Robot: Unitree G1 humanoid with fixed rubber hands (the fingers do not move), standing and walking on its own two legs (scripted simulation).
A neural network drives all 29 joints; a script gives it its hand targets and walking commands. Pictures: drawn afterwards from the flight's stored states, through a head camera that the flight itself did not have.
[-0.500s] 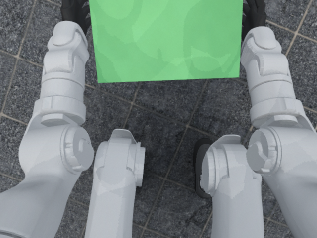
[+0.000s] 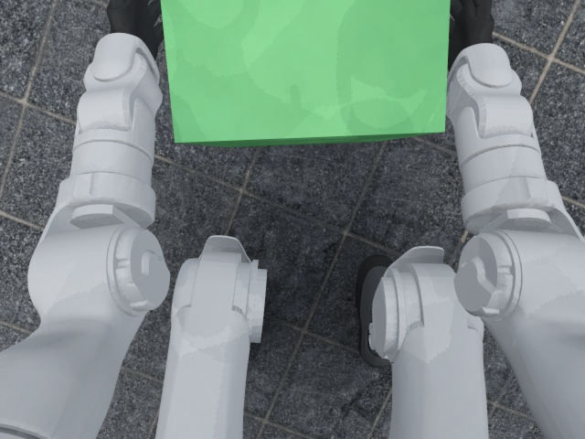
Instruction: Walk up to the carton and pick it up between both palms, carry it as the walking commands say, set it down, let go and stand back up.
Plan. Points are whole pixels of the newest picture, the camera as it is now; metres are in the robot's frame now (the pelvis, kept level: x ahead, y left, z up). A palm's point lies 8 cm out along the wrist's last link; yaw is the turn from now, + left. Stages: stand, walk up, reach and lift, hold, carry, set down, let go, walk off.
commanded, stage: set down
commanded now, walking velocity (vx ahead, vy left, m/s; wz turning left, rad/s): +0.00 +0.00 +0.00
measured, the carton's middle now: (303, 84) +0.51 +0.02 -0.23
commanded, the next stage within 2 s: none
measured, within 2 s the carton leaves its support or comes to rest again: neither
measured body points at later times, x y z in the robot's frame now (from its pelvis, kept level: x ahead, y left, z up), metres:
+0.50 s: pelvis -0.01 +0.00 +0.01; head +0.36 +0.01 +0.25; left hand +0.48 +0.20 -0.21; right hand +0.53 -0.19 -0.18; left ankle +0.09 +0.13 -0.34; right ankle +0.11 -0.13 -0.34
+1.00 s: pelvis -0.02 +0.01 +0.01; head +0.35 +0.01 +0.25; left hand +0.50 +0.22 -0.16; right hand +0.53 -0.19 -0.15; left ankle +0.09 +0.13 -0.34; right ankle +0.11 -0.13 -0.34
